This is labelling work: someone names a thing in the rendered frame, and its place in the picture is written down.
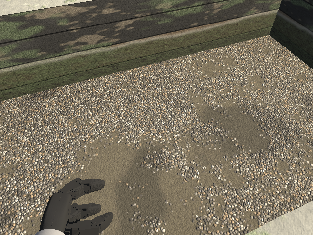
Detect left robot hand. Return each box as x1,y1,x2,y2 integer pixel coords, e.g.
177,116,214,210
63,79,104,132
39,177,113,235

